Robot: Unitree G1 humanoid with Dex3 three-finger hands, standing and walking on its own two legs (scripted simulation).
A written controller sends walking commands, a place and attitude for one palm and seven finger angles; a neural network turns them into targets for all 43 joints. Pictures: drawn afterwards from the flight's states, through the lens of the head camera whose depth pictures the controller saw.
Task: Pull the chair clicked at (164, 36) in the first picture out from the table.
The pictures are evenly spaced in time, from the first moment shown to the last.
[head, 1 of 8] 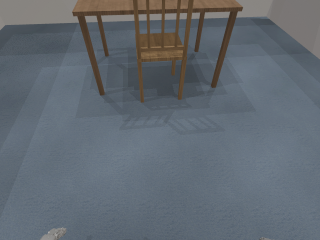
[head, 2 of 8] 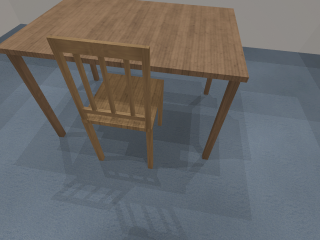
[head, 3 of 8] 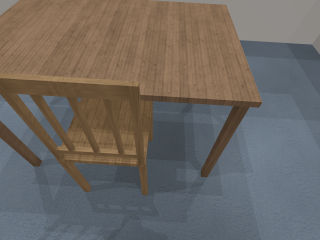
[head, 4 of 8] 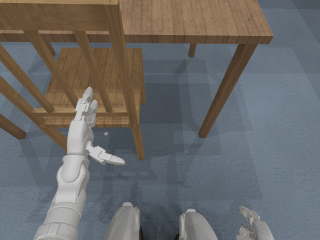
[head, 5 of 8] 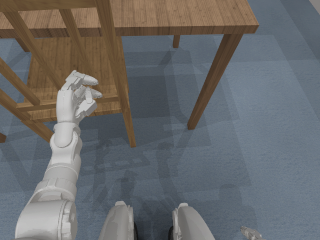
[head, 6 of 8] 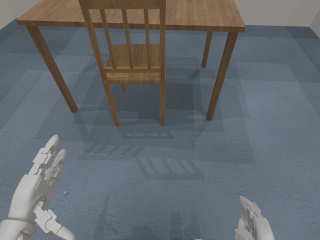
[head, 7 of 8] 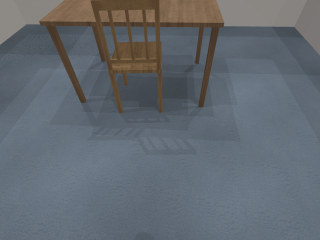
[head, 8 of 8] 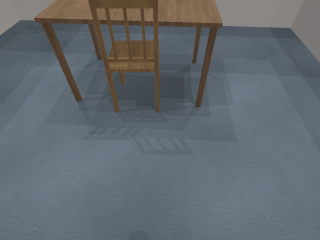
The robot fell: no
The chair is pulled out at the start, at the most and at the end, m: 0.00 0.00 -0.04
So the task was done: no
